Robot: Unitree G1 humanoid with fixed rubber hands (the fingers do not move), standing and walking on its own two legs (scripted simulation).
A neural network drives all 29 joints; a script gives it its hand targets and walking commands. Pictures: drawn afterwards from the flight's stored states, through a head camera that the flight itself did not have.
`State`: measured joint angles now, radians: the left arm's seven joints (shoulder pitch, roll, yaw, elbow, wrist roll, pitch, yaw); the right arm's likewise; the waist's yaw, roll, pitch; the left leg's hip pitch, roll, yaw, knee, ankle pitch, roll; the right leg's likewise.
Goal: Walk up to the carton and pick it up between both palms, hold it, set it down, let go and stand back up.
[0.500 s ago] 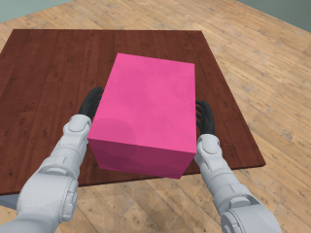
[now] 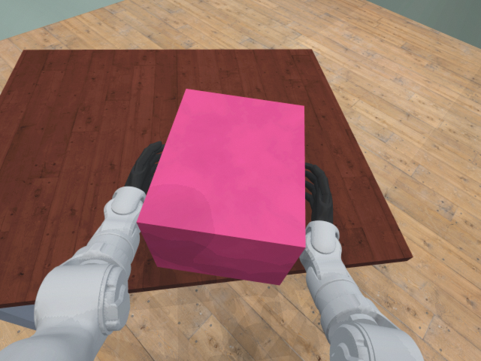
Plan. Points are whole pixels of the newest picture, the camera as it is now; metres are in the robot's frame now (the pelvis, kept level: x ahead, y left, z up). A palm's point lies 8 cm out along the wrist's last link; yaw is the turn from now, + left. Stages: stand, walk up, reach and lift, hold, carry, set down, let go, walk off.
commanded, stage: reach and lift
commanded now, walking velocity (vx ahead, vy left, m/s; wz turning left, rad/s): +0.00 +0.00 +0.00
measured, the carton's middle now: (231, 185) +0.43 -0.01 +0.01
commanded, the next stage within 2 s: none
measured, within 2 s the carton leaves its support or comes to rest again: leaves its support in 0.84 s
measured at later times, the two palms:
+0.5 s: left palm (140, 183) +0.43 +0.16 +0.02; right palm (319, 213) +0.36 -0.15 +0.02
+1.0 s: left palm (140, 185) +0.42 +0.15 +0.03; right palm (323, 220) +0.34 -0.15 +0.03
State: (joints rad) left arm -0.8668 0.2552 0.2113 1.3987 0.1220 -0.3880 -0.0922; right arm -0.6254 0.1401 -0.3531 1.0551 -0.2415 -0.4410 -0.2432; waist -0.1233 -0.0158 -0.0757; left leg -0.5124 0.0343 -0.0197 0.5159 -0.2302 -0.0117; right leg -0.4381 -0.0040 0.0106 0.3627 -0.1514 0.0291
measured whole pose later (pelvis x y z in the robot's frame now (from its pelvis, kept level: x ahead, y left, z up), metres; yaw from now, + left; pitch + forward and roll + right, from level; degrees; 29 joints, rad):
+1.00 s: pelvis -0.01 +0.00 +0.00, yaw +0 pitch +12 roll -2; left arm -0.87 0.24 0.21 1.40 0.13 -0.47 -0.09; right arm -0.60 0.14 -0.36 1.12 -0.23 -0.63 -0.28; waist -0.10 -0.02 -0.06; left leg -0.49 0.04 -0.02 0.48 -0.20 -0.01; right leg -0.42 0.00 0.01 0.32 -0.12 0.03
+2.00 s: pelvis -0.02 -0.01 +0.01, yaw +0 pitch +3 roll -2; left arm -0.87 0.23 0.09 1.18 0.05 -0.02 0.00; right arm -0.67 0.06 -0.20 0.95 0.04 -0.14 -0.22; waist -0.09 -0.02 -0.14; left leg -0.30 0.04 -0.02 0.41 -0.17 -0.02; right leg -0.25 0.00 0.01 0.30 -0.11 0.03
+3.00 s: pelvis -0.03 -0.02 +0.01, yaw +1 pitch -4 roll -1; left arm -0.76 0.15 0.15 0.68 0.12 0.51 0.06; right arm -0.74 -0.02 -0.16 0.80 0.14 0.24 -0.16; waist -0.05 -0.02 -0.08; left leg -0.15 0.03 -0.02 0.36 -0.15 -0.02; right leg -0.12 -0.01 0.01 0.30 -0.12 0.03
